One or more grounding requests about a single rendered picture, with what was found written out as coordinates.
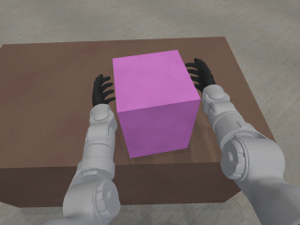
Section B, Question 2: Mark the carton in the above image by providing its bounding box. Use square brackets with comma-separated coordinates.
[112, 50, 201, 158]

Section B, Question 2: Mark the pedestal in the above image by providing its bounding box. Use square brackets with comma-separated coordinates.
[0, 37, 277, 208]

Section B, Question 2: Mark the robot left forearm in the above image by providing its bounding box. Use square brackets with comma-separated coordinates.
[63, 103, 118, 215]

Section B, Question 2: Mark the left robot upper arm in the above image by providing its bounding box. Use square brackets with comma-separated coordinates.
[38, 177, 121, 225]

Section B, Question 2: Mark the robot right forearm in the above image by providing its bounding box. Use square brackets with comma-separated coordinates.
[202, 84, 285, 172]

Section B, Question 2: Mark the right robot hand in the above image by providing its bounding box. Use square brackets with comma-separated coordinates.
[185, 58, 216, 93]

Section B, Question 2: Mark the right robot upper arm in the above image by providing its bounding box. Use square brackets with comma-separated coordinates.
[220, 137, 300, 225]

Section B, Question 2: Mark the left robot hand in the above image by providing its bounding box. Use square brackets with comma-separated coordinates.
[92, 74, 115, 107]

